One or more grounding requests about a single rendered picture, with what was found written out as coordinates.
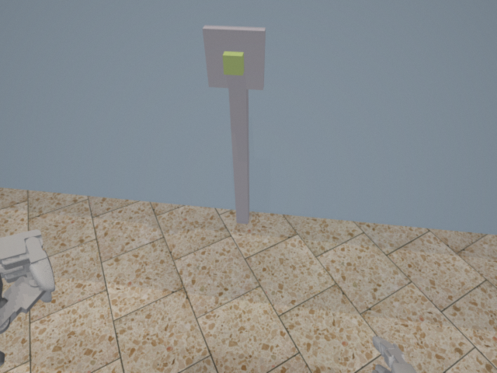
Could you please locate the button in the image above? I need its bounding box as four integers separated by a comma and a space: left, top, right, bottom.
223, 51, 244, 75

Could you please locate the panel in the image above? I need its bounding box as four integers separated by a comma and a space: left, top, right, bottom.
203, 25, 266, 224

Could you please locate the right robot hand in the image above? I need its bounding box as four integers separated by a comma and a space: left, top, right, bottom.
372, 336, 416, 373

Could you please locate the left robot hand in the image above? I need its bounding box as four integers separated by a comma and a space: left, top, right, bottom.
0, 229, 55, 334

